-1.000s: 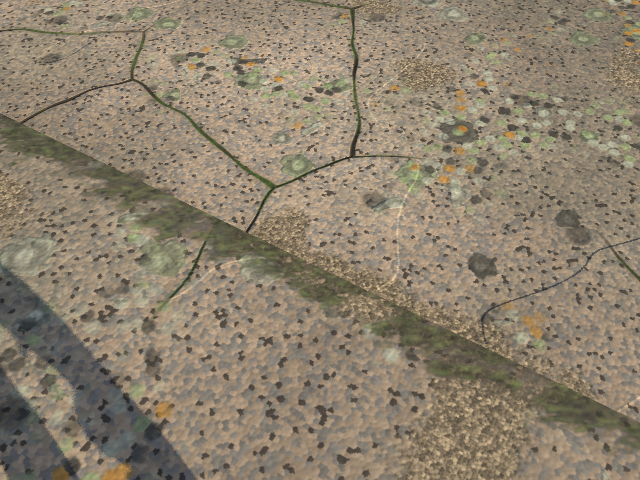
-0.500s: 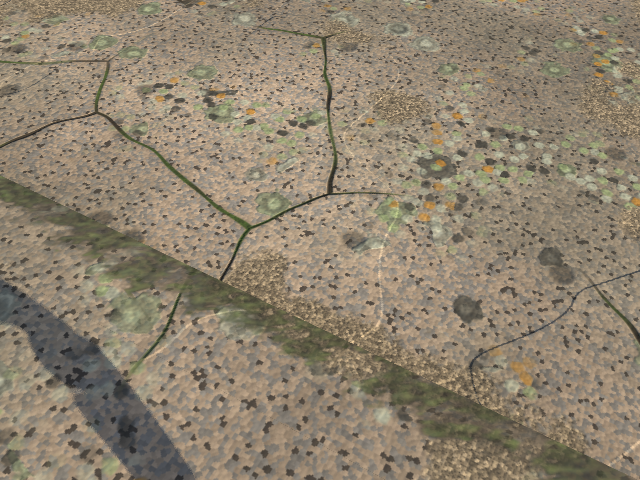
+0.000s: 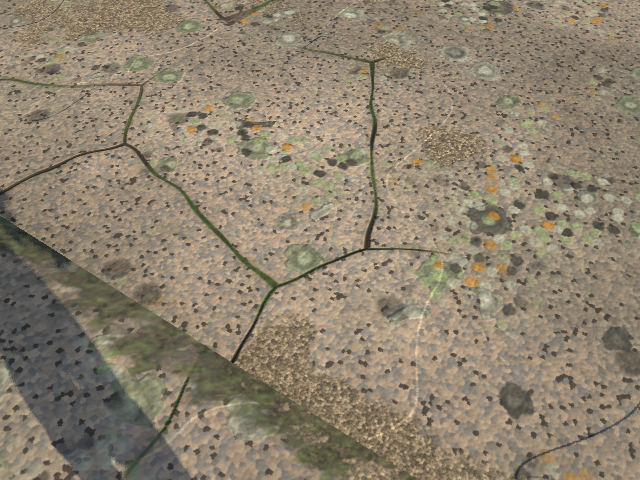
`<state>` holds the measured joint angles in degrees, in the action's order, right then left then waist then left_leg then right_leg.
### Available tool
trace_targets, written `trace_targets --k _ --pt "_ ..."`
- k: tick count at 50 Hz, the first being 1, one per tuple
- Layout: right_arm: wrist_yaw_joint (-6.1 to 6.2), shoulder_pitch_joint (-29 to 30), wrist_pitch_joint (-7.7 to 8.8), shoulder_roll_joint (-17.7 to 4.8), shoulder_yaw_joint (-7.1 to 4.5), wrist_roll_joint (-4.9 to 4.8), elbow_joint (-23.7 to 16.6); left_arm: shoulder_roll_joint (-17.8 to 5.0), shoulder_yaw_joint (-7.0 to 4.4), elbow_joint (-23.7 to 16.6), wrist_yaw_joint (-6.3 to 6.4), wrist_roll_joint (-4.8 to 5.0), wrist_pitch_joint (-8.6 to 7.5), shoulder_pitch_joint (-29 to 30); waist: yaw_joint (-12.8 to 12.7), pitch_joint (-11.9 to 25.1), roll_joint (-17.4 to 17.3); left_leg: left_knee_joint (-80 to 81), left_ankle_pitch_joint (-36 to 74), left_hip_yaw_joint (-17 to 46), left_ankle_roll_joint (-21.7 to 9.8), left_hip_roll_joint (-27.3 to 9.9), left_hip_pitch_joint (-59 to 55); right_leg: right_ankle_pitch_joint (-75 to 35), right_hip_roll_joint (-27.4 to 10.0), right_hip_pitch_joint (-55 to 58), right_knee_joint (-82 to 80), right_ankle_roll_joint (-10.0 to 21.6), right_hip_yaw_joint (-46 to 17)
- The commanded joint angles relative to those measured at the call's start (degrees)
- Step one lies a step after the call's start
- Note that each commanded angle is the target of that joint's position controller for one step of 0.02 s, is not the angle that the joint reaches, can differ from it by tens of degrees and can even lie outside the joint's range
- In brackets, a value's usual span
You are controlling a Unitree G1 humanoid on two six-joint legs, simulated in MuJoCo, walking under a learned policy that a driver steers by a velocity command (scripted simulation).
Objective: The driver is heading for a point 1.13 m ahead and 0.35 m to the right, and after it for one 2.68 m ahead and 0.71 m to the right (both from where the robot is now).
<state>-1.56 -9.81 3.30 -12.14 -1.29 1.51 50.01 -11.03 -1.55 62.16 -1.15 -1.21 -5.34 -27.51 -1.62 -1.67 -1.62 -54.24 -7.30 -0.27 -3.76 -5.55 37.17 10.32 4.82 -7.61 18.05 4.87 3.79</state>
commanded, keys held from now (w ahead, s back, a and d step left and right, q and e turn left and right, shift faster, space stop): w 0.32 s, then w+e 0.68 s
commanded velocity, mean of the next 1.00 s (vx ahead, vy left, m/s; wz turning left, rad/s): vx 0.50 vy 0.00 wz -0.27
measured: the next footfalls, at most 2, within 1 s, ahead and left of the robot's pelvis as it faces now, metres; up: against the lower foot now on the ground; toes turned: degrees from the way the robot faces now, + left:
left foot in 0.22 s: +0.28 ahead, +0.13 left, +0.00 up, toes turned +3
right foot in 0.78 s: +0.44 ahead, -0.12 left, +0.00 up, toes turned -13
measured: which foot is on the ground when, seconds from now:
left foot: up 0.00-0.20, down 0.22-0.78, up 0.80-1.00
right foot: down 0.00-0.24, up 0.26-0.76, down 0.78-1.00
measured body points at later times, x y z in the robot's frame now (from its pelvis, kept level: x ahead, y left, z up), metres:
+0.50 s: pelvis +0.26 +0.05 +0.00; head +0.27 +0.06 +0.45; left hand +0.34 +0.29 -0.14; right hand +0.21 -0.19 -0.14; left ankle +0.24 +0.12 -0.74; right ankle +0.33 -0.12 -0.67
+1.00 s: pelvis +0.50 -0.04 -0.06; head +0.50 -0.03 +0.39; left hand +0.48 +0.19 -0.20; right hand +0.63 -0.31 -0.13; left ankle +0.61 +0.09 -0.69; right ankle +0.41 -0.11 -0.74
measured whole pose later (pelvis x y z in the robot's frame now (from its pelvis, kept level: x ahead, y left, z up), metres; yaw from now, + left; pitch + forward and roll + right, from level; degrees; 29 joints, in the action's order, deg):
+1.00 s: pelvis +0.50 -0.04 -0.06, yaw -19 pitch +2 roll -1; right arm -1.2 -5.7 5.6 -12.8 -1.2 5.9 41.6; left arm -9.3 -0.3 59.6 -2.2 -4.3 -7.7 -32.0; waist -4.4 3.4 -0.4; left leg -70.2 -10.3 4.5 -1.1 -3.3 42.9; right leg 33.5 6.4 -20.2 51.8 5.7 -3.7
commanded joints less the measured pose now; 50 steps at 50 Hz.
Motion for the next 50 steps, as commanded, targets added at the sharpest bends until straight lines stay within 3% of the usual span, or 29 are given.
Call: trace_targets --k 1,2,3,4,7,10,11,12,13,14,15,18,20,21,25,26,27,28,29,34,38,39,40,41,42,43,44,47,50 --pt "-1.53 -0.87 -0.22 2.42 2.25 4.64 -1.47 0.6 1.5 -4.35 -1.32 -5.26 -2.71 3.59 1.48 -2.58 4.44 10.56 10.63 4.81 -0.31 -2.37 -4.75 -6.02 -17.33 -8.64 -12.18 11.24 -12.31" --pt "-1.83 0.01 -0.32 0.99 1.67 4.47 -1.72 -1.4 0.92 -3.71 -1.97 -4.71 -3.21 1.18 1.07 -3.61 4.17 13.43 10.98 4.71 -0.49 -1.56 0.46 -8.77 -19.02 -1.52 -11.75 12.82 -13.28" --pt "-0.58 4.21 -0.06 -3.73 -0.08 -0.68 -3.6 -9.2 -1.51 -4.31 -0.28 1.2 -1.59 0.97 0.76 -2.68 4.07 14.45 8.37 -2.89 0.59 1.03 -4.3 -8.6 -15.94 -1.64 -10.48 8.58 -9.39" --pt "-0.22 7.7 0.17 -3.81 0.17 -1.29 -4.51 -9.26 -1.28 -4.14 0.08 1.68 -1.16 -0.78 -1.06 -2.69 4.36 15.92 7.45 -3.42 1.15 1.55 -6.32 -8.17 -15.49 -2.11 -10.26 7.77 -8.95" --pt "0.02 11.19 0.1 -2.67 0.16 -0.68 -6.01 -7.37 -0.73 -2.57 1.03 0.18 -0.02 -4.91 -2.78 -5.55 6.29 20.28 2.19 -4.18 1.09 2.63 -5.44 -11.15 -16.7 3.76 -7.92 6.83 -9.54" --pt "0.68 2.23 1.22 -3.38 -0.81 0.03 -3.58 -9.25 -1.43 -2.57 2.06 -0.01 0.5 -3.52 1.47 -2.62 5.59 27.2 -2.7 -5.03 -1.1 5.98 -16.27 -26.9 -16.93 7.33 2.93 5.35 -8.45" --pt "0.1 -0.87 1.91 -5.38 -1.21 1.42 -2.16 -5.66 0.1 0.18 -0.65 -5.07 -0.79 -7.04 4.0 3.65 1.65 29.82 13.95 1.43 -5.72 2.35 -25.73 -33.31 -17.1 7.49 5.9 6.32 -10.25" --pt "0.21 -10.0 2.25 -8.61 -2.66 2.13 -0.45 -5.6 -0.22 -2.23 -1.82 -3.97 -1.29 -2.91 7.35 12.34 -1.62 25.75 14.89 4.45 -10.71 -1.03 -41.39 -23.9 -11.23 1.61 18.81 3.91 -5.41" --pt "1.2 -24.85 1.83 -16.19 -5.29 2.08 4.77 -5.44 -0.8 -5.69 0.63 3.59 -0.12 -3.96 9.85 17.46 -10.91 27.91 9.65 24.25 -15.79 -15.21 -59.73 4.29 -2.54 -21.57 44.8 -0.69 2.84" --pt "0.99 -24.48 1.4 -12.72 -4.64 -0.34 5.01 -8.25 -1.45 -5.43 1.53 2.21 -0.07 -2.03 9.24 16.02 -6.5 33.79 8.77 34.22 -14.79 -17.9 -58.12 20.89 -2.36 -29.66 52.9 -0.37 -3.83" --pt "0.9 -18.44 1.37 -10.68 -4.02 -0.8 4.41 -6.44 -1.24 -6.57 1.58 1.23 0.09 2.04 6.73 7.43 -3.27 36.0 5.43 26.81 -12.87 -15.42 -49.9 16.4 -5.3 -32.33 54.71 -0.21 -6.08" --pt "1.2 -9.13 1.67 -3.64 -2.26 -0.41 3.13 -4.72 -1.51 -7.42 0.57 0.18 1.51 4.89 1.57 0.05 -2.82 42.25 6.74 12.33 -6.98 -9.03 -32.64 7.58 -9.2 -25.47 47.52 -0.41 -6.44" --pt "1.55 -11.48 2.5 -3.38 -2.14 -0.56 4.28 -3.23 -1.59 -7.16 -0.16 -0.19 3.04 4.1 0.38 0.2 -2.92 43.87 8.67 8.24 -6.19 -7.89 -29.79 5.52 -8.64 -23.07 46.33 -0.8 -6.22" --pt "1.0 -14.79 4.0 1.04 -1.33 5.05 5.28 1.86 -0.06 -6.3 -1.52 -3.31 1.45 3.18 3.26 -1.56 -3.5 46.37 6.02 9.17 -11.81 -10.04 -34.16 0.46 -9.39 -29.19 47.69 1.04 -14.22" --pt "-0.3 -16.24 5.03 0.31 -0.72 5.32 7.45 -3.27 -1.4 -8.83 -2.44 -1.68 0.16 12.12 2.45 -1.98 1.22 46.95 15.97 0.25 -11.16 -8.65 -36.47 -11.93 -8.83 -36.11 32.69 0.83 -14.22" --pt "-0.65 -15.86 4.93 -0.57 -0.55 4.88 7.2 -2.09 -1.02 -10.08 -2.73 -2.35 0.82 15.69 2.59 -1.29 -0.46 46.46 18.57 -3.78 -10.25 -6.76 -33.26 -14.65 -8.95 -32.45 30.05 -0.37 -10.06" --pt "0.96 -10.55 4.6 -6.62 -2.13 -3.12 4.95 -3.69 -1.02 -14.5 -2.26 -0.82 2.38 20.8 0.0 -4.61 -3.42 45.26 25.35 -7.41 -3.84 -4.35 -19.6 -16.97 -5.1 -20.75 30.04 -1.49 -0.75" --pt "-0.78 -14.17 4.82 -1.17 0.58 5.72 6.29 0.8 0.22 -11.72 -3.72 -3.5 1.79 16.64 0.58 0.88 -2.16 45.05 19.27 -10.19 -6.97 -3.09 -15.32 -19.81 -8.02 -14.0 35.59 -1.7 -3.51" --pt "-0.91 -16.68 4.64 -2.44 -0.21 7.85 7.38 0.4 0.34 -9.98 -5.04 -3.22 1.68 9.36 -0.43 -1.96 -2.88 43.0 19.56 -7.54 -8.67 -7.25 -18.88 -21.37 -8.78 -17.92 42.81 -1.92 -6.81" --pt "1.81 -22.1 5.02 -2.73 0.23 5.28 9.7 -3.06 -0.61 -14.95 -3.68 -2.69 0.07 18.61 2.64 -3.24 -1.12 35.03 30.04 -5.66 -8.35 -11.73 -41.77 -4.98 -10.19 -36.35 38.73 -0.77 -7.09" --pt "2.36 -14.98 4.7 -8.9 -1.57 4.99 5.73 -5.22 -2.39 -14.9 -2.54 -1.58 -1.03 8.54 -2.68 -1.29 -2.94 22.26 51.32 -13.31 -5.32 -9.78 -29.0 6.19 -3.63 -10.21 38.39 -1.25 1.18" --pt "1.5 -10.93 4.48 -11.68 -2.48 5.07 5.0 -7.72 -3.89 -11.4 -2.21 -1.06 -2.24 -2.49 -8.1 -0.5 -0.45 9.67 48.1 -14.71 -4.52 -7.91 -20.67 1.69 -0.75 2.32 32.75 -0.25 2.03" --pt "-0.22 -11.62 4.18 -12.43 -3.21 5.38 5.04 -11.07 -5.62 -7.39 -1.1 -2.36 -3.43 -13.26 -11.58 2.06 5.33 -11.21 31.49 -14.88 -2.74 -3.14 -8.7 -8.64 1.02 15.89 27.28 4.49 1.71" --pt "-2.91 -15.08 3.89 -1.93 -0.9 6.1 3.7 -11.99 -5.03 -4.45 0.15 -3.81 -3.89 -18.33 -8.64 9.79 18.87 -37.64 -30.95 -12.05 2.12 7.89 6.88 -23.99 -11.61 28.31 17.59 18.67 -22.63" --pt "-4.09 -4.25 4.97 0.3 -0.16 2.72 -3.3 -11.35 -4.6 -2.5 0.22 -4.56 -4.41 -24.78 -12.86 10.05 8.75 -41.55 -33.13 2.26 0.44 10.56 17.39 -27.68 -16.45 31.71 13.28 20.79 -34.93" --pt "-3.6 5.22 5.42 0.14 -0.41 0.49 -9.01 -8.4 -3.71 -3.14 -0.43 -3.29 -6.43 -18.16 -11.68 -1.48 9.95 -36.1 -29.45 8.83 0.73 7.89 27.23 -9.51 -21.47 18.84 9.72 19.56 -44.42" --pt "-1.83 6.55 4.72 -2.98 -1.36 0.97 -9.11 -5.11 -2.53 -4.26 -1.08 -1.44 -6.44 -8.55 -7.11 -4.37 4.35 -35.37 -24.36 10.05 1.41 4.68 24.32 -2.75 -21.59 7.16 12.42 19.21 -42.76" --pt "0.59 -4.33 2.07 -1.38 -0.23 4.63 -7.84 -0.07 1.32 -9.63 -1.78 -3.1 -3.82 10.35 4.93 -3.88 1.06 -20.37 -8.92 6.77 0.98 1.75 5.17 7.95 -12.95 -28.86 12.65 15.67 -29.39" --pt "0.55 -13.27 1.84 1.92 1.79 5.0 -8.01 -5.2 1.48 -13.5 -0.22 -3.18 -4.57 14.64 11.12 0.48 1.45 -17.93 11.12 -4.6 5.19 3.59 -27.2 13.48 -3.31 -55.31 19.7 9.99 -16.26"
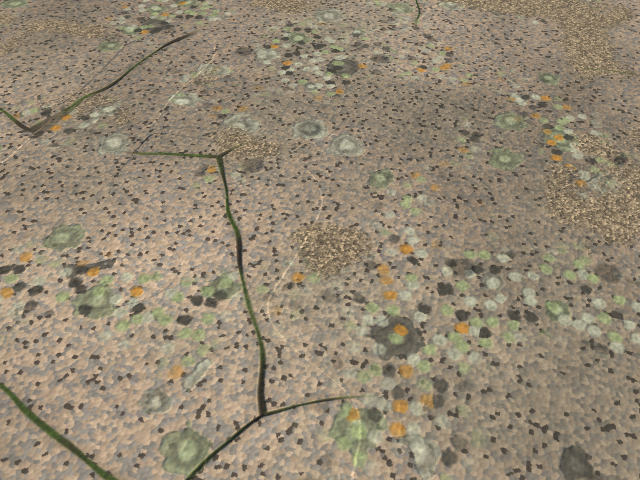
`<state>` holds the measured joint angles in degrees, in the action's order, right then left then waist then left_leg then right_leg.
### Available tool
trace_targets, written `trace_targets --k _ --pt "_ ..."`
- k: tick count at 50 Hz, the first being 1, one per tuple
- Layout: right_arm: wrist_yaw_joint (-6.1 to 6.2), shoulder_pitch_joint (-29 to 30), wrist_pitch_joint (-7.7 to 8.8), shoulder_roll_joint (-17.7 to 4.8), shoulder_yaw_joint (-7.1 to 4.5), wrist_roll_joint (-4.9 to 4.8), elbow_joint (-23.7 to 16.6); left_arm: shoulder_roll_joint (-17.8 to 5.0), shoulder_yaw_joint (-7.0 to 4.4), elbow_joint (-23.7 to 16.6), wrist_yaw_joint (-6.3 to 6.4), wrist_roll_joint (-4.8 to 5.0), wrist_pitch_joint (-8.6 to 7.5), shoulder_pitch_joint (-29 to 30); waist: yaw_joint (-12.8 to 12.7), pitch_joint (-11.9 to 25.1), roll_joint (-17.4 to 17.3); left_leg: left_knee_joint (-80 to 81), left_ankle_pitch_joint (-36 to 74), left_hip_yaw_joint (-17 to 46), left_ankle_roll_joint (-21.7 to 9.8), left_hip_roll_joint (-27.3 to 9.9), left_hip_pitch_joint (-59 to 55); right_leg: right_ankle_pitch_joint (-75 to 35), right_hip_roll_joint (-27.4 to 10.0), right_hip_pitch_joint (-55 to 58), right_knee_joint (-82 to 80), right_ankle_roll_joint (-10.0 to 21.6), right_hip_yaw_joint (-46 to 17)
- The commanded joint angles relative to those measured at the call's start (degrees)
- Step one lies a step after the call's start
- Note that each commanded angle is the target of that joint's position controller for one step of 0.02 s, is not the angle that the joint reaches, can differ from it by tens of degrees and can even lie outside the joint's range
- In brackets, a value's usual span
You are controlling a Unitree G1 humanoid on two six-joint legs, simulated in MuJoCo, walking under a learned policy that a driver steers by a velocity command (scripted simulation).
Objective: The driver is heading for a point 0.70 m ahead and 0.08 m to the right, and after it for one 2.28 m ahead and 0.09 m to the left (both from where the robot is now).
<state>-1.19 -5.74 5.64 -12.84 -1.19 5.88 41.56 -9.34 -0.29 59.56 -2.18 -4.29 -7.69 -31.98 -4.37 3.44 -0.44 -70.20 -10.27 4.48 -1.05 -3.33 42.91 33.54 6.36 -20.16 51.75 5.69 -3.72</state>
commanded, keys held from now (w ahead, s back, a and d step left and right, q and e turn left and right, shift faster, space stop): w+e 0.58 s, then e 0.12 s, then no key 0.02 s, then q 0.28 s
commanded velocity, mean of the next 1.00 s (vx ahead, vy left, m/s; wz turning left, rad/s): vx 0.39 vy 0.00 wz -0.44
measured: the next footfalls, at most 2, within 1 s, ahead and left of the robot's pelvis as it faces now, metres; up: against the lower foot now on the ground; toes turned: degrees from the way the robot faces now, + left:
left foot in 0.20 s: +0.32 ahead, +0.17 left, -0.19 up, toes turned -11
right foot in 0.66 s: +0.47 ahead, -0.20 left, -0.19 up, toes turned -25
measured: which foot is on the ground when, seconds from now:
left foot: up 0.00-0.18, down 0.20-0.66, up 0.68-1.00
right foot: down 0.00-0.20, up 0.22-0.64, down 0.66-1.00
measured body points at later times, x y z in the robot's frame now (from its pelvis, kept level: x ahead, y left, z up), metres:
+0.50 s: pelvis +0.29 +0.02 -0.15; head +0.29 +0.02 +0.30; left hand +0.54 +0.21 -0.23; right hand +0.16 -0.21 -0.29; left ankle +0.28 +0.17 -0.88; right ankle +0.40 -0.16 -0.80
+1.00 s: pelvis +0.46 -0.13 -0.14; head +0.48 -0.15 +0.31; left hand +0.68 +0.05 -0.25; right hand +0.46 -0.41 -0.27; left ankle +0.64 -0.01 -0.83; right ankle +0.44 -0.18 -0.88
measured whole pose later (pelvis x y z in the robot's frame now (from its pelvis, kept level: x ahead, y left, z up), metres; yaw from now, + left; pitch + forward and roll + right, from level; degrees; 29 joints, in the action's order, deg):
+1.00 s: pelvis +0.46 -0.13 -0.14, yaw -25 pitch +3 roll -1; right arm 1.5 -8.9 1.4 -14.2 -3.6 -0.6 48.1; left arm -10.6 -2.8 46.4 1.3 -1.2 -2.8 -11.2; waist 0.2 0.0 -3.4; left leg -45.9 -5.4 5.0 1.5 -4.5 36.6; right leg 10.2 5.8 -13.3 20.4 5.8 2.4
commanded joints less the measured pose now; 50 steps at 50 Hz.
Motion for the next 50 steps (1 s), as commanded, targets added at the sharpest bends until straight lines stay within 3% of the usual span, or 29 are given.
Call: trace_targets --k 1,2,3,4,5,6,7,8,9,11,12,13,14,15,17,18,20,23,29,31,32,33,34,35,36,37,39,44,50 --pt "-0.09 -13.43 -0.25 1.17 1.88 -0.16 0.29 -5.27 0.66 -8.32 2.24 -1.19 -3.15 11.37 8.87 -6.71 -2.55 2.47 26.59 0.03 5.48 -3.12 -20.96 -3.49 -5.43 -31.84 -6.81 5.99 -11.72" --pt "-0.71 -5.31 -0.47 -1.19 1.89 1.12 -1.89 -4.84 0.58 -5.79 4.24 1.03 -3.19 -0.63 0.53 -7.92 -0.37 13.69 26.83 -1.23 5.14 -2.05 1.82 0.63 -5.74 -8.76 -0.67 7.2 -13.31" --pt "-1.47 7.96 -0.61 -0.6 2.4 1.78 -4.95 -2.58 1.19 -1.03 5.08 1.26 -3.14 -14.0 -8.33 -8.94 2.63 20.63 22.71 0.1 4.51 -2.56 21.42 1.5 -8.07 11.18 4.58 8.57 -20.46" --pt "-2.74 15.55 -0.43 0.42 3.34 0.94 -5.32 0.04 1.3 -1.61 5.31 2.9 -2.72 -15.28 -13.18 -10.13 1.69 42.26 30.62 2.64 3.39 -3.84 21.6 3.45 -6.66 13.62 6.5 8.01 -22.0" --pt "-3.39 13.7 -0.78 2.64 4.17 0.12 -5.21 -3.75 0.96 -2.57 3.54 2.9 -1.02 -11.97 -10.67 -7.32 2.22 50.63 33.68 -5.69 2.19 0.02 -2.81 4.8 -3.4 -4.26 0.95 8.29 -17.71" --pt "-3.74 9.53 -0.7 3.28 4.38 -1.1 -4.87 -9.45 0.53 -3.53 0.77 0.72 0.01 -8.88 -6.27 -7.48 6.32 40.7 41.2 -8.14 2.44 0.74 -25.68 10.06 -4.3 -23.02 -3.01 9.51 -19.41" --pt "-3.28 2.26 -0.83 0.92 3.65 -1.07 -3.26 -11.29 0.48 -5.71 -0.98 -0.17 0.23 -4.0 -0.38 -10.17 5.92 34.96 43.3 -7.36 2.72 -0.4 -37.41 15.57 -4.93 -33.83 -2.29 9.94 -21.84" --pt "-0.72 -0.37 0.13 -7.55 -1.65 -12.4 -4.98 -10.99 -2.76 -8.38 3.47 7.49 2.42 6.51 4.36 -6.9 5.15 46.56 28.8 1.33 1.44 0.1 -32.93 -0.4 -6.83 -16.85 2.06 6.65 -22.67" --pt "0.58 -9.55 0.3 -9.23 -2.41 -12.47 -0.67 -8.89 -1.96 -7.08 4.82 7.58 3.45 5.55 6.88 -5.65 6.32 53.04 35.6 2.88 -0.28 -4.81 -36.7 0.46 -4.38 -12.16 16.26 3.89 -21.75" --pt "0.25 -32.98 0.25 -7.3 -2.9 -6.79 8.17 -1.55 -1.05 -4.4 4.01 6.77 3.96 0.53 13.41 7.37 -1.58 40.81 52.31 2.8 -1.16 -10.98 -64.55 17.41 3.38 -23.52 52.76 -1.69 -9.61" --pt "-0.32 -31.06 0.39 -12.86 -4.23 -6.35 9.71 -0.7 -0.55 -7.92 4.28 9.11 3.92 -6.11 8.0 11.92 -18.15 33.8 36.73 13.76 -7.64 -20.55 -74.82 16.43 0.19 -40.81 69.17 -3.55 -6.4" --pt "-0.86 -30.78 -0.28 -11.79 -4.83 -7.8 9.27 -2.43 -0.47 -10.14 4.98 9.43 3.29 -3.11 10.67 13.75 -22.92 41.64 10.02 24.75 -11.28 -22.28 -68.59 7.24 -4.2 -44.01 69.91 -4.22 -2.72" --pt "-1.0 -29.15 -0.89 -2.36 -1.97 -6.85 8.9 -3.53 -1.63 -9.0 5.36 8.85 3.27 2.59 11.15 4.86 -9.44 43.86 12.78 17.39 -8.73 -17.67 -56.28 2.28 -4.34 -43.59 70.11 -3.86 -3.41" --pt "-0.14 -19.52 -0.67 -9.14 -3.45 -6.05 9.93 -2.6 -1.8 -14.4 5.72 8.95 3.01 4.08 3.12 3.84 -11.46 51.53 -11.52 26.38 -12.69 -21.55 -48.21 -10.76 -8.01 -43.65 60.4 -3.65 -1.93" --pt "1.32 -14.8 0.54 -2.16 -1.72 -5.43 10.34 -3.17 -2.08 -16.92 5.78 7.75 4.28 16.03 4.11 -4.79 -6.46 53.86 -13.57 27.52 -12.08 -23.26 -37.22 -15.91 -11.89 -46.97 55.92 -2.55 -7.08" --pt "1.59 -11.01 0.53 -0.62 -0.73 -5.3 10.25 -1.41 -2.25 -17.04 5.46 7.09 5.52 15.45 1.24 -9.76 -4.06 55.91 -7.4 15.63 -9.49 -18.17 -23.79 -18.63 -12.08 -39.79 43.33 -3.73 -6.86" --pt "2.82 -10.34 -0.03 -2.8 -1.49 -4.54 10.38 -2.32 -3.03 -16.99 4.82 5.29 5.82 14.48 0.88 -8.04 -6.94 55.91 -1.64 3.26 -7.81 -11.91 -18.7 -28.0 -11.5 -29.11 22.85 -6.0 -4.44" --pt "4.04 -13.35 0.02 -7.64 -2.82 -5.48 10.87 -1.79 -2.49 -19.38 2.82 5.46 5.73 21.05 2.91 -4.43 -5.95 57.0 2.42 -0.32 -7.71 -13.22 -23.24 -35.94 -12.21 -22.84 5.41 -6.22 -1.59" --pt "3.26 -16.29 -1.38 -11.09 -4.84 -7.29 11.36 -5.69 -3.24 -25.71 -0.05 5.45 5.82 34.75 7.24 -9.16 -2.78 57.25 2.51 -5.86 -4.84 -15.86 -35.45 -27.75 -10.1 -20.51 -8.86 -1.38 3.65" --pt "3.17 -15.18 -2.34 -12.7 -5.33 -7.17 10.76 -7.4 -4.19 -25.88 -0.38 5.08 5.64 32.09 4.97 -6.72 -4.06 46.74 25.12 -10.97 -2.59 -13.48 -37.09 -22.7 -5.88 -11.04 -14.44 0.45 8.27" --pt "3.21 -16.05 -2.67 -12.22 -5.07 -6.91 10.35 -10.07 -5.7 -23.87 -0.25 4.66 5.52 24.67 1.59 -0.92 -2.29 34.22 36.27 -14.17 -0.62 -10.38 -36.26 -27.09 -1.99 0.74 -18.1 1.57 10.52" --pt "3.36 -16.49 -2.19 -11.46 -4.75 -5.67 8.59 -15.77 -7.86 -22.13 0.8 4.74 5.69 14.48 -2.53 5.77 3.14 14.75 27.47 -15.72 3.16 -7.69 -21.3 -45.17 -7.1 21.17 -17.25 4.95 0.17" --pt "2.08 -20.25 0.12 -3.78 -1.72 -3.86 4.76 -24.28 -8.79 -22.35 0.94 4.71 5.53 12.61 1.53 15.67 20.23 -10.23 -24.49 -10.42 6.82 2.83 3.09 -57.06 -25.32 42.18 -21.8 17.65 -31.14" --pt "1.41 -14.65 2.12 -9.1 -2.81 -5.86 4.26 -21.27 -8.04 -22.85 1.35 4.12 5.81 6.28 -3.71 24.53 12.58 -16.05 -25.77 1.08 5.59 2.79 6.36 -56.4 -26.98 44.93 -26.69 19.12 -38.6" --pt "1.57 -10.86 2.1 -10.01 -3.15 -7.36 3.5 -18.31 -6.99 -22.25 1.47 3.64 5.63 9.62 -2.66 18.16 9.36 -15.97 -21.38 0.23 4.35 0.76 10.38 -61.81 -25.79 40.5 -25.56 16.63 -29.05" --pt "2.37 -10.91 1.15 -9.0 -2.86 -6.7 4.24 -15.03 -6.02 -22.43 1.61 4.69 5.67 14.87 0.42 12.79 2.98 -10.36 -15.41 -0.77 3.77 -2.01 8.39 -61.52 -23.06 30.63 -25.35 13.17 -21.03" --pt "3.34 -12.44 -1.54 -8.76 -3.61 -5.81 5.32 -9.92 -4.43 -23.32 1.25 4.49 5.43 23.92 6.36 7.17 2.73 -2.13 -10.85 -0.59 3.51 -5.0 -2.58 -60.5 -19.11 13.25 -28.51 9.23 -13.15" --pt "3.24 -11.55 -3.34 -4.42 -3.13 -5.91 6.02 -9.1 -4.3 -19.59 2.39 3.05 3.18 24.44 8.24 6.11 3.19 13.16 0.7 0.41 3.04 -3.33 -11.84 -68.44 -17.42 5.95 -32.9 6.59 -2.97" --pt "2.44 -2.73 -4.27 -5.62 -3.44 -6.78 3.12 -11.25 -5.24 -16.13 4.49 3.29 4.35 22.46 4.78 2.7 3.81 25.08 5.88 0.84 2.32 -1.24 -10.4 -61.08 -18.88 11.92 -35.03 4.17 -0.11"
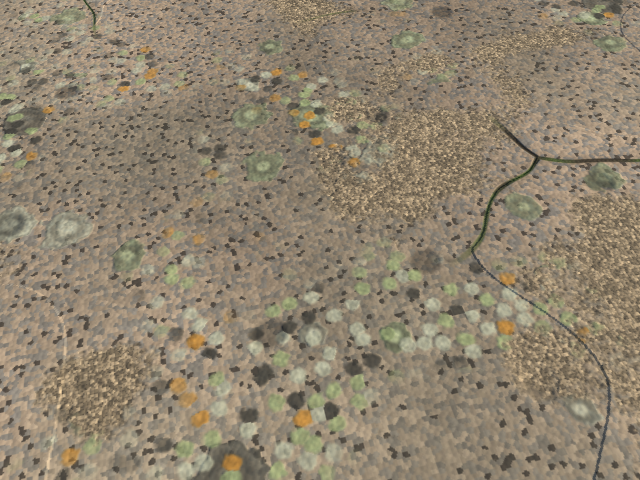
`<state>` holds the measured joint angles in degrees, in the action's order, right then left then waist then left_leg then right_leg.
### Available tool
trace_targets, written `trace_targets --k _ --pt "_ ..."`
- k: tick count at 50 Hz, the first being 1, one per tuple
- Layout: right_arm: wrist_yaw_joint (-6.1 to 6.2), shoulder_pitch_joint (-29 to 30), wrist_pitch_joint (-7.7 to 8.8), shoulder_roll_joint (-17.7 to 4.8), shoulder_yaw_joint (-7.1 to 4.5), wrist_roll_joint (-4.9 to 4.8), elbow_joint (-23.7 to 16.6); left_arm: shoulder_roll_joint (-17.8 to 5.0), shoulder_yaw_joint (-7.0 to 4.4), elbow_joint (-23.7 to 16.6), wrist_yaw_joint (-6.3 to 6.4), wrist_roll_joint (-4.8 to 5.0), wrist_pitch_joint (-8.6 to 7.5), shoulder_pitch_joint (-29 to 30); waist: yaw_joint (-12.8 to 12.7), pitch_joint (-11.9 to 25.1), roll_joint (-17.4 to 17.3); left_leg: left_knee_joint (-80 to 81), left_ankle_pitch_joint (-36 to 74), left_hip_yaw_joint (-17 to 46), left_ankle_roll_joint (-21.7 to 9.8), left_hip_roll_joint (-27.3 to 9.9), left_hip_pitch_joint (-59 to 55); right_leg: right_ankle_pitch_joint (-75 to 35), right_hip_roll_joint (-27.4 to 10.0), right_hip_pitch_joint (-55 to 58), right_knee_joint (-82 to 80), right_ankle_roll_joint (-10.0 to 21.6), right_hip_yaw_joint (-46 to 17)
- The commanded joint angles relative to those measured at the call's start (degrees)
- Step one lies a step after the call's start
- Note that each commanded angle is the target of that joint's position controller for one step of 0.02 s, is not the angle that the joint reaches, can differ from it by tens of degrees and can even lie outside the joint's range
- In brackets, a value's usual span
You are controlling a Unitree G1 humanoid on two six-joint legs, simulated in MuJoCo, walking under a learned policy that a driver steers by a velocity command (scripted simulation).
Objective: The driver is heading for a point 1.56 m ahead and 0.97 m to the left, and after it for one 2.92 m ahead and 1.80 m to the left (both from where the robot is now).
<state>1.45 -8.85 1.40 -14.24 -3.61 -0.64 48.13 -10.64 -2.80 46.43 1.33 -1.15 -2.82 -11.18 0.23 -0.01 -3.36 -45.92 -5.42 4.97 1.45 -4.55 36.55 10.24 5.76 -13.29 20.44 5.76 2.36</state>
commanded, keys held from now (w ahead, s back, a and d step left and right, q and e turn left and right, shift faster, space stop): q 1.00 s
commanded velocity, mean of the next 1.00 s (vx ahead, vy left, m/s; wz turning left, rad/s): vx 0.02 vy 0.00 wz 0.51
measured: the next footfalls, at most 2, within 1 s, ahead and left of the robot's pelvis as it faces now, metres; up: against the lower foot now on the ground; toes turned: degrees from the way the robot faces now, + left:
left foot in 0.30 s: +0.10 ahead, +0.16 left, +0.00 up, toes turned +10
right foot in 0.76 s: +0.21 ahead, -0.04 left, +0.00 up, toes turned +32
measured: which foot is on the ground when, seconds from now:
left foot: up 0.00-0.28, down 0.30-0.76, up 0.78-1.00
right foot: down 0.00-0.30, up 0.32-0.74, down 0.76-1.00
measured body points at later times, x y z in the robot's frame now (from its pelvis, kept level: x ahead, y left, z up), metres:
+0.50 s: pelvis +0.07 +0.06 +0.00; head +0.13 +0.09 +0.45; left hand +0.16 +0.38 -0.11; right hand +0.29 -0.17 -0.10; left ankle +0.06 +0.15 -0.74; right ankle +0.10 -0.09 -0.67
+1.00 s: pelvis +0.11 +0.03 +0.00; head +0.16 +0.03 +0.45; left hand +0.08 +0.34 -0.09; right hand +0.40 -0.13 -0.11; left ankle +0.01 +0.14 -0.66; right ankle +0.17 -0.06 -0.74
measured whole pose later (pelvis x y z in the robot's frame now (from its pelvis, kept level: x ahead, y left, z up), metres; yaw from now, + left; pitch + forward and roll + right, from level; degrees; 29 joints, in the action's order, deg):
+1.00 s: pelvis +0.11 +0.03 +0.00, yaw +35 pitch +3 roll +1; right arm 1.3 -10.6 -4.2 -18.9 -6.1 -1.5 36.4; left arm -13.8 -4.0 41.3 2.2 -0.7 0.5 -8.2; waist -0.1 -2.4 -2.6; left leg -62.2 -23.8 3.7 5.1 1.2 30.4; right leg 12.6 -1.9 -14.8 24.8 1.1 2.1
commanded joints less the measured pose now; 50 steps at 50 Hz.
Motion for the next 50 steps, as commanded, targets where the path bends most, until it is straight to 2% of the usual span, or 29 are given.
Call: trace_targets --k 1,4,7,11,13,14,15,16,17,18,19,20,21,23,25,28,33,35,36,37,38,39,40,41,42,43,45,47,50 --pt "-0.28 1.19 -0.35 -4.53 -1.19 -0.25 -4.09 -10.2 -2.92 -2.49 1.16 0.28 -0.12 1.03 -0.22 5.34 6.74 0.53 -1.05 0.41 -0.16 0.0 -2.35 -35.88 -19.15 6.75 -3.81 4.78 -6.73" --pt "-0.41 3.43 -1.19 -4.45 -1.34 0.01 -6.0 -10.03 -3.25 -1.82 1.72 0.71 1.21 0.11 -0.99 3.5 6.47 -1.09 -8.37 0.13 -0.08 -0.2 2.79 -32.68 -21.96 11.91 -2.55 7.18 -8.11" --pt "-1.03 5.55 -1.48 -3.8 -1.17 -0.28 -7.87 -10.83 -3.6 -2.19 2.17 0.99 2.39 0.03 -1.73 3.41 6.88 -0.75 -13.89 -2.28 0.09 0.41 3.66 -34.86 -23.27 15.08 0.16 7.87 -7.79" --pt "-2.48 6.91 -1.51 -3.08 -0.85 -1.13 -9.59 -12.69 -4.11 -3.21 2.53 1.7 3.87 0.86 -2.01 4.77 8.46 5.81 -15.68 -6.53 -1.03 3.06 -1.17 -40.39 -23.0 16.8 4.64 5.94 -5.55" --pt "-3.29 4.22 -1.32 -3.38 -1.09 -1.32 -9.1 -13.59 -4.28 -3.75 2.65 2.39 4.17 2.43 0.04 6.39 8.82 14.86 -9.53 -9.33 -2.95 5.62 -9.13 -42.35 -20.89 15.27 9.38 3.66 -2.36" --pt "-3.25 0.96 -1.14 -4.59 -1.65 -1.01 -8.24 -13.68 -4.32 -3.68 2.61 2.75 3.95 2.41 1.89 8.05 8.24 21.75 -0.78 -9.5 -4.73 7.01 -16.75 -42.48 -18.42 12.59 14.54 1.24 0.38" --pt "-2.47 -2.79 -1.08 -8.93 -3.16 -0.66 -7.94 -12.94 -4.26 -4.15 2.3 1.9 3.28 1.99 3.03 11.28 4.03 22.5 17.36 -1.48 -8.2 2.46 -29.84 -31.95 -14.66 2.58 23.83 -3.06 3.23" --pt "-1.58 -6.45 -1.06 -16.91 -4.97 0.85 -8.26 -9.03 -3.01 -7.41 1.53 -1.15 2.35 4.52 2.7 14.49 -11.21 19.02 52.48 19.23 -17.93 -13.08 -45.01 11.05 -5.95 -18.45 41.63 -8.01 5.17" --pt "-1.52 -8.59 -1.06 -14.65 -3.99 2.01 -9.08 -9.56 -2.83 -7.87 0.5 -0.86 1.37 5.52 4.84 21.3 -10.25 19.91 55.49 25.65 -26.15 -18.83 -49.51 28.92 -2.4 -25.2 52.21 -8.85 -6.05" --pt "-1.63 -4.76 -0.92 -13.06 -3.74 1.59 -10.06 -11.7 -3.47 -7.08 -0.26 1.13 1.26 5.42 3.85 17.44 -4.0 20.26 49.11 20.1 -24.18 -16.08 -47.09 26.78 -4.83 -28.12 55.23 -8.8 -8.56" --pt "-1.34 -0.88 -0.92 -11.34 -3.57 0.4 -10.8 -11.6 -3.53 -6.61 -0.06 1.59 1.62 5.63 2.26 12.77 -1.22 20.8 41.67 15.39 -20.3 -11.94 -43.27 22.42 -6.06 -29.64 53.07 -8.9 -8.1" --pt "-1.03 1.34 -1.32 -9.96 -3.27 -0.58 -11.31 -11.11 -3.57 -6.17 0.57 1.08 2.15 6.09 1.21 9.21 1.67 21.74 35.93 13.29 -17.51 -9.36 -38.82 19.01 -6.89 -29.62 48.57 -9.33 -7.64" --pt "-0.68 2.25 -1.66 -9.78 -3.22 -1.0 -11.68 -11.19 -3.69 -6.47 1.06 0.68 2.65 6.52 0.28 7.92 1.47 22.56 32.93 12.39 -16.37 -7.69 -34.97 16.49 -7.21 -26.91 44.52 -9.64 -7.49" --pt "-0.24 1.82 -2.25 -11.3 -3.74 -0.51 -12.03 -9.44 -3.23 -6.88 1.06 1.02 2.86 5.99 -0.57 8.15 -0.64 23.15 32.59 12.35 -16.1 -6.13 -31.73 13.88 -5.43 -22.62 39.17 -10.44 -6.5" --pt "0.28 1.09 -2.3 -11.8 -3.97 -0.41 -12.09 -9.02 -2.93 -7.03 1.08 1.41 2.68 6.23 -0.29 8.61 -2.32 22.97 31.57 12.57 -15.69 -5.52 -30.75 11.93 -4.64 -20.52 34.03 -10.76 -6.69" --pt "0.78 1.14 -2.71 -12.43 -4.22 -0.55 -12.63 -9.27 -2.85 -7.49 0.94 1.32 2.6 7.77 0.11 8.84 -3.75 22.77 25.5 14.3 -14.43 -4.6 -28.07 8.64 -4.0 -16.99 28.68 -10.89 -7.43" --pt "0.65 1.69 -3.39 -11.98 -4.03 -0.48 -13.91 -10.07 -3.09 -8.47 0.04 1.72 1.92 8.96 0.71 7.54 -6.34 21.64 17.09 20.3 -13.25 -3.51 -26.51 9.27 -2.78 -12.56 20.68 -9.81 -8.22" --pt "0.65 2.34 -3.52 -11.69 -3.87 -0.75 -14.68 -10.39 -3.3 -8.45 -0.5 1.91 1.23 7.53 -0.05 7.25 -7.24 19.98 16.79 22.66 -12.31 -2.79 -26.8 7.94 -2.42 -9.33 13.99 -8.78 -7.89" --pt "0.83 3.27 -3.69 -11.4 -3.72 -1.08 -15.19 -10.53 -3.52 -7.93 -0.79 1.94 0.85 5.55 -1.47 7.04 -7.23 18.7 14.44 22.74 -10.9 -1.38 -25.74 3.37 -2.47 -5.24 6.8 -7.96 -7.2" --pt "1.09 3.27 -3.79 -10.43 -3.41 -1.18 -15.71 -11.5 -4.0 -7.24 -0.9 1.73 0.63 3.58 -2.18 7.13 -6.27 16.66 8.43 22.05 -8.74 0.76 -22.75 -3.71 -4.62 0.89 1.1 -6.86 -7.82" --pt "1.09 0.88 -3.72 -7.36 -2.51 -0.31 -16.22 -15.27 -4.9 -7.52 -0.5 0.69 0.82 1.94 -0.99 9.29 2.21 7.42 -7.18 17.14 -5.69 5.27 -15.62 -12.94 -15.4 9.35 0.55 -2.89 -16.7" --pt "0.9 -2.21 -3.14 -6.26 -2.21 -0.45 -17.83 -18.88 -5.48 -7.08 -0.55 -1.11 1.39 1.64 2.01 8.37 19.54 -3.46 -33.04 7.83 -2.41 14.85 -3.42 -28.43 -27.17 12.49 -0.76 7.76 -31.84" --pt "0.59 -3.43 -2.45 -11.81 -3.81 0.24 -16.79 -15.98 -4.93 -8.35 -0.62 -1.22 1.14 2.46 1.2 8.69 16.79 -17.59 -34.35 6.68 0.19 10.15 -0.92 -27.94 -32.16 10.06 -1.62 13.19 -35.26" --pt "0.44 -3.16 -2.69 -14.35 -4.87 -0.5 -15.45 -12.78 -4.02 -9.4 -0.35 -0.78 1.09 5.13 1.43 6.64 12.19 -22.58 -29.49 5.74 0.93 8.42 -1.1 -24.2 -28.17 7.31 -1.04 11.14 -27.9" --pt "0.67 -3.38 -3.42 -13.34 -4.91 -0.57 -14.38 -11.25 -3.57 -9.65 -0.16 -0.03 1.38 7.56 2.25 4.85 9.97 -24.2 -25.61 4.57 1.76 7.64 -1.1 -20.12 -23.58 5.69 -0.52 7.87 -21.91" --pt "0.71 -3.46 -4.08 -12.19 -4.67 -0.38 -14.19 -10.41 -3.23 -9.85 0.1 0.83 1.63 8.26 1.99 3.86 9.56 -26.14 -22.5 3.64 2.59 7.32 -0.28 -18.63 -21.5 5.33 -0.4 6.4 -18.45" --pt "0.11 -2.85 -4.77 -9.06 -3.79 -0.78 -14.82 -11.12 -3.14 -9.46 0.62 0.57 2.29 7.18 1.26 2.87 10.27 -25.15 -18.9 0.24 3.42 7.22 -0.96 -20.65 -18.71 4.24 -1.08 5.94 -12.53" --pt "-0.04 -0.22 -4.79 -7.61 -3.15 -1.16 -16.3 -11.87 -3.39 -8.81 1.1 0.28 2.72 4.52 -0.64 3.56 12.07 -19.58 -17.75 -1.49 3.92 6.27 0.09 -20.6 -19.18 8.1 -1.32 6.6 -10.83" --pt "-0.35 1.99 -4.72 -6.88 -2.52 -0.66 -18.0 -13.8 -4.06 -8.46 1.34 0.55 2.91 3.12 -1.95 5.16 13.24 -11.84 -18.18 -2.54 4.05 3.86 -2.19 -20.03 -21.77 10.92 -1.23 7.48 -9.67"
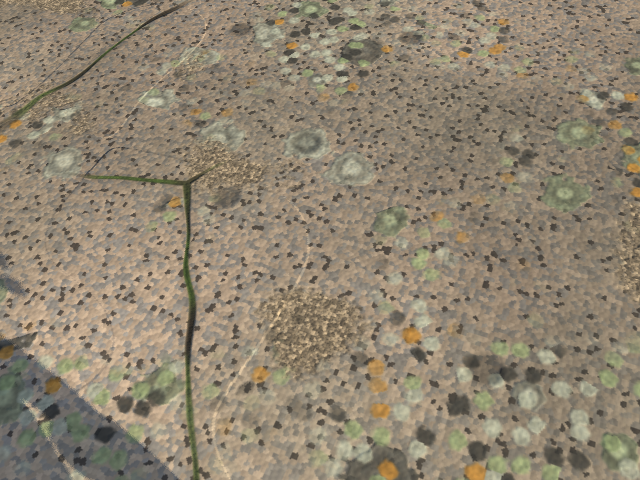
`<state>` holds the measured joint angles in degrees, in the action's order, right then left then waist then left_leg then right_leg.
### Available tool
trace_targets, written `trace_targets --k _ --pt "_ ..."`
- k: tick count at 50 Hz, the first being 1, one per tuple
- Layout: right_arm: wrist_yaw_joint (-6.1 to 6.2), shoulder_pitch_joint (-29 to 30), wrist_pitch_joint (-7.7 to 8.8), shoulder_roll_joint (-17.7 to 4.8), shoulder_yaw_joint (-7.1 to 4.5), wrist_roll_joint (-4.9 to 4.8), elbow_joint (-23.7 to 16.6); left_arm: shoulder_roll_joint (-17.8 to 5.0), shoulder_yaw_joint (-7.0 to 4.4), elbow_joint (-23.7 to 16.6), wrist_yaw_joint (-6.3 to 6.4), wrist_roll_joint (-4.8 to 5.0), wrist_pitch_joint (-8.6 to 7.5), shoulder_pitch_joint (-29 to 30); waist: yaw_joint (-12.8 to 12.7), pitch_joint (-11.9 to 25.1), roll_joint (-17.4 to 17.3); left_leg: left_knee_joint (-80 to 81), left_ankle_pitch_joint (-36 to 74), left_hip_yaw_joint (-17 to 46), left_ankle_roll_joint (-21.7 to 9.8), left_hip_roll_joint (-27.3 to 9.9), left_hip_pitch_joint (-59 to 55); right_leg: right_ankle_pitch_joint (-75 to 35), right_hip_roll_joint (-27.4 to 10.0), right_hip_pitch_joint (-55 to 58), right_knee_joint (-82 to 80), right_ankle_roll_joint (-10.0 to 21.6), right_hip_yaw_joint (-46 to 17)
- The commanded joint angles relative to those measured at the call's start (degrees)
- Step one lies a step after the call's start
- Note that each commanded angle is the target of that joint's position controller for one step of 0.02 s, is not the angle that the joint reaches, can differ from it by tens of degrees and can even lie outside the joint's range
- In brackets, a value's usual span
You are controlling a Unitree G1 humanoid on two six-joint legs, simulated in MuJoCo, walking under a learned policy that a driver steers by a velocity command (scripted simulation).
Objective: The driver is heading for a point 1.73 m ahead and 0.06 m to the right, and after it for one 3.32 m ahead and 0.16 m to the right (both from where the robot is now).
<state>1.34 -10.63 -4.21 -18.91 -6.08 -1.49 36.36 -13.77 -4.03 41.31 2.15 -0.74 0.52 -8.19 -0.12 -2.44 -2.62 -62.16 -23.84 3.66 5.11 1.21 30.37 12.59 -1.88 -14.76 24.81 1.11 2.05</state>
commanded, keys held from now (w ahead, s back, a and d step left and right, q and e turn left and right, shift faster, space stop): q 0.20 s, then no key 0.48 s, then w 0.32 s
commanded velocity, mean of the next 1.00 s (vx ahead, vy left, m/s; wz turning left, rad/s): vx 0.07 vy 0.00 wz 0.26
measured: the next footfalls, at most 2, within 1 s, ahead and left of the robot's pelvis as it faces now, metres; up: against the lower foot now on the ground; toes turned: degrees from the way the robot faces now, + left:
left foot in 0.20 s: +0.02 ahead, +0.15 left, +0.00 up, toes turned +9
right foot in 0.62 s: +0.06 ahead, -0.08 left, +0.00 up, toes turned +13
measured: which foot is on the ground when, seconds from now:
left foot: up 0.00-0.18, down 0.20-1.00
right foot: down 0.00-0.20, up 0.22-0.60, down 0.62-0.92, up 0.94-1.00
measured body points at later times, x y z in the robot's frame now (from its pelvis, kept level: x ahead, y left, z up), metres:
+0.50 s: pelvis +0.00 +0.06 +0.00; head +0.02 +0.09 +0.45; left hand +0.07 +0.37 -0.12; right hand +0.22 -0.16 -0.08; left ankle -0.02 +0.14 -0.74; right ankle +0.03 -0.10 -0.70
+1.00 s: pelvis +0.05 +0.07 -0.01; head +0.06 +0.08 +0.44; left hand +0.10 +0.35 -0.13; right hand +0.18 -0.18 -0.12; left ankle +0.00 +0.15 -0.74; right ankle +0.02 -0.08 -0.70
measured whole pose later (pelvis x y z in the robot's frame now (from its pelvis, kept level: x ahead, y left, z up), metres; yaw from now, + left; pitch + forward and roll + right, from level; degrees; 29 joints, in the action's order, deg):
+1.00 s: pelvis +0.05 +0.07 -0.01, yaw +13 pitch +1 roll +0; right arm -1.5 -19.7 4.5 -15.0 -3.8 -0.4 42.8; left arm -15.4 -2.5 44.6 0.3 2.0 -2.7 -15.0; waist 1.7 0.2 1.6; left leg -30.3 -19.7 -1.2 -3.7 2.6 11.6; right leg 26.1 -0.7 -19.9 53.5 0.9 -2.2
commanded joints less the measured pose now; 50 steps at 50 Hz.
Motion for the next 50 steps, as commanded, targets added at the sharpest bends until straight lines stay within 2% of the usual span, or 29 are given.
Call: trace_targets --k 1,6,9,10,11,12,13,14,16,18,22,25,28,30,31,32,33,34,35,37,39,41,43,45,46,47,48,49,50 --pt "-0.44 4.06 0.91 -2.05 0.12 0.34 -6.56 -11.37 -3.07 -3.37 0.39 0.27 -0.41 0.45 -1.74 7.68 12.71 7.03 0.06 -1.97 0.11 -2.53 2.16 -21.83 -14.63 11.75 -5.7 12.15 -8.58" --pt "-1.58 2.85 0.66 -2.91 -0.15 0.2 -7.47 -13.5 -3.63 -3.16 -0.6 1.47 -0.48 1.3 -1.35 6.85 13.79 19.68 1.51 -6.15 -2.67 -2.41 -6.75 -19.44 -16.22 8.41 -4.43 10.89 -5.58" --pt "-2.1 -2.31 0.63 -2.73 -0.84 0.31 -5.78 -12.76 -3.44 -2.47 -0.83 2.89 -0.46 1.66 1.63 7.34 11.62 35.9 12.2 -8.86 -6.71 0.41 -17.28 -15.32 -14.38 5.14 2.94 5.98 -1.63" --pt "-1.61 -4.44 0.85 -5.28 -1.8 0.48 -5.4 -10.4 -2.9 -1.46 -1.12 2.1 -0.53 -1.3 1.52 7.76 4.87 39.66 22.35 -3.25 -8.92 -1.9 -25.23 -7.74 -11.2 -1.67 11.31 1.54 2.77" --pt "-0.62 -5.73 1.39 -11.99 -2.96 0.97 -6.96 -5.82 -1.14 -3.63 -1.56 -1.33 -0.53 -1.05 0.03 8.35 -14.42 39.39 47.36 18.7 -15.32 -18.5 -35.35 22.3 -3.72 -19.68 30.99 -4.41 7.28" --pt "-1.41 -6.13 2.83 -12.07 -2.39 3.02 -7.75 -8.58 -1.79 -5.28 -1.11 -0.52 -0.76 3.11 3.49 11.41 -13.52 40.94 49.2 25.17 -25.73 -25.23 -29.48 27.86 0.25 -23.76 41.32 -5.25 -1.52" --pt "-1.79 -4.83 3.98 -9.76 -1.65 3.37 -7.18 -11.0 -2.46 -5.11 -0.79 0.97 -0.5 4.77 3.78 9.55 -8.27 42.08 43.45 20.4 -24.94 -21.97 -27.51 24.17 -1.05 -24.02 45.29 -4.9 -3.95" --pt "-1.63 -2.1 4.56 -7.66 -0.91 2.57 -6.37 -11.38 -2.67 -4.51 -0.62 1.38 -0.3 4.36 2.09 7.33 -6.78 42.13 39.23 15.9 -21.51 -18.28 -25.93 19.46 -1.85 -24.08 44.44 -4.24 -4.67" --pt "-0.96 2.04 4.35 -5.1 0.31 1.12 -6.27 -11.18 -2.82 -2.78 -0.24 0.73 0.19 2.28 -0.04 6.97 -5.01 41.93 39.42 11.14 -17.95 -14.35 -24.04 12.45 -2.23 -21.38 42.45 -4.57 -4.74" --pt "-0.4 2.51 4.4 -3.88 1.05 1.69 -5.93 -9.91 -2.48 -1.75 -0.65 1.07 0.32 0.33 -0.94 8.65 -4.79 42.26 42.3 8.81 -17.88 -13.07 -23.6 8.09 -1.45 -17.36 41.52 -5.16 -4.35" --pt "-0.05 2.49 4.44 -3.28 1.44 1.94 -4.62 -7.38 -1.22 -1.77 -1.09 1.15 0.52 1.79 0.15 7.85 -4.57 42.56 37.08 8.01 -17.62 -12.08 -24.97 6.34 -1.92 -13.5 27.64 -5.69 -4.55" --pt "-0.37 2.22 4.1 -4.08 1.38 2.22 -3.54 -7.71 -0.99 -2.08 -1.2 1.18 0.55 2.51 1.26 6.43 -5.15 42.66 31.96 9.55 -18.63 -12.53 -22.46 9.19 -1.59 -8.68 20.05 -5.35 -3.82" --pt "-0.93 2.61 4.1 -3.11 2.0 2.08 -2.31 -7.8 -0.88 -1.92 -1.22 1.33 0.28 1.8 1.2 5.44 -4.84 41.87 28.88 11.67 -18.68 -12.53 -20.8 9.23 -0.99 -4.65 12.83 -4.56 -3.33" --pt "-1.04 3.72 4.19 -1.4 2.81 1.51 -1.35 -6.41 -0.33 -0.93 -1.51 0.72 -0.35 -0.65 -1.39 5.47 -3.22 40.1 26.91 10.67 -15.9 -10.48 -18.75 -2.53 -0.58 2.62 -0.51 -3.31 -2.7" --pt "-1.07 1.95 4.59 -0.52 3.1 1.84 -0.75 -7.56 -0.33 -0.68 -1.51 -0.07 -0.66 -1.39 -0.96 6.72 -1.25 39.46 23.57 10.08 -13.22 -8.69 -17.24 -11.06 -2.27 7.6 -2.28 -2.46 -5.01" --pt "-1.29 -0.18 5.13 -0.09 3.21 2.99 -0.38 -10.82 -0.83 -1.08 -1.28 -0.41 -0.77 -1.99 1.07 8.06 3.84 36.68 17.43 7.2 -10.56 -5.08 -15.17 -22.42 -6.48 11.21 -0.25 -0.85 -8.6" --pt "-1.59 -2.63 5.38 0.27 3.08 3.14 -0.11 -12.08 -1.3 0.04 -1.48 0.33 -0.82 -0.49 3.97 8.07 10.74 38.13 12.32 3.35 -8.59 -1.62 -16.51 -15.57 -6.68 7.37 1.88 1.88 -8.48" --pt "-1.54 0.46 5.26 -1.18 3.0 3.31 0.29 -8.91 -0.7 -0.82 -1.88 0.7 -1.0 1.01 1.52 6.55 9.29 37.15 12.09 2.49 -7.31 -1.18 -18.51 -8.04 -5.18 3.81 0.6 2.19 -8.15" --pt "-1.35 2.35 4.93 -1.47 2.73 2.84 0.15 -7.87 -0.38 -0.44 -1.94 0.4 -1.2 0.45 0.52 6.39 8.45 35.64 8.35 1.26 -7.35 -0.24 -18.35 -0.05 -4.19 2.82 -0.34 1.66 -7.54" --pt "-0.96 2.23 4.1 -1.18 2.51 2.19 -0.22 -9.19 -0.64 0.1 -1.79 0.74 -1.65 -1.37 0.06 3.22 9.06 32.36 -4.4 -0.33 -8.66 1.41 -13.74 17.02 -3.83 0.39 -1.8 3.04 -8.86" --pt "-1.09 1.98 4.97 -0.08 2.47 1.21 -0.72 -9.78 -0.6 0.64 -1.44 1.16 -2.39 -4.97 -0.66 -1.47 10.93 27.49 -8.37 -1.92 -9.56 1.72 -6.92 29.38 -8.31 -0.26 -6.45 6.49 -16.34" --pt "-1.51 2.16 6.75 1.19 2.44 0.12 -0.92 -11.59 -1.02 1.12 -1.22 1.65 -2.97 -6.65 -0.6 -4.17 14.19 22.03 -2.74 -4.72 -9.76 1.1 -4.23 32.4 -15.38 0.12 -11.84 10.86 -26.7" --pt "-2.13 0.58 7.97 1.23 2.12 0.06 -0.28 -11.64 -0.94 0.43 -1.26 2.11 -3.13 -4.73 0.8 -4.16 13.56 25.39 -1.69 -4.28 -11.21 -0.32 -7.99 27.15 -15.26 -1.55 -11.61 10.57 -25.17" --pt "-2.64 -5.95 8.37 0.78 1.5 0.34 2.81 -10.25 -0.46 -1.32 -1.72 2.48 -3.01 0.17 4.47 -2.26 11.06 34.18 3.55 -4.18 -12.29 0.02 -22.38 19.14 -9.4 -8.73 -6.55 6.72 -15.9" --pt "-2.58 -10.45 8.5 -2.16 0.53 0.75 4.24 -7.39 0.44 -2.84 -1.77 2.31 -3.35 2.35 5.76 -1.01 4.58 38.68 0.13 4.21 -13.8 -4.24 -27.19 12.94 -4.11 -12.93 3.17 3.46 -8.95" --pt "-2.84 -15.48 8.86 -6.94 -0.82 0.94 5.14 -5.37 0.97 -4.92 -1.62 2.29 -4.38 3.78 6.42 0.24 -8.95 47.07 -5.38 22.49 -18.77 -13.47 -33.96 8.61 3.16 -21.33 21.0 -0.45 -0.05" --pt "-3.14 -17.29 9.47 -7.47 -0.79 1.33 4.75 -8.21 0.3 -6.05 -1.39 2.64 -5.2 5.07 7.55 -1.02 -12.4 51.63 -0.9 36.08 -24.51 -21.09 -36.85 18.48 3.46 -30.87 33.11 -0.64 -4.18" --pt "-2.86 -16.03 10.03 -4.84 0.19 1.37 4.56 -9.57 -0.44 -5.25 -1.65 3.23 -5.66 2.7 5.33 -1.75 -7.17 49.84 3.14 33.33 -24.42 -21.36 -39.18 18.01 0.79 -35.48 40.19 0.42 -6.85" --pt "-2.6 -15.34 10.3 -3.64 0.55 1.25 4.17 -8.6 -0.18 -4.42 -2.0 3.2 -5.98 1.23 4.47 -0.62 -3.83 49.14 5.96 28.07 -22.69 -19.62 -40.86 13.59 -0.89 -37.2 41.87 1.6 -7.1"
Over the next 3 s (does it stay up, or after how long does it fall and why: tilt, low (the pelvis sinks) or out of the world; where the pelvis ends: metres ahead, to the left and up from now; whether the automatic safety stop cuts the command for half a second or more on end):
stays up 1.12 0.15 -0.02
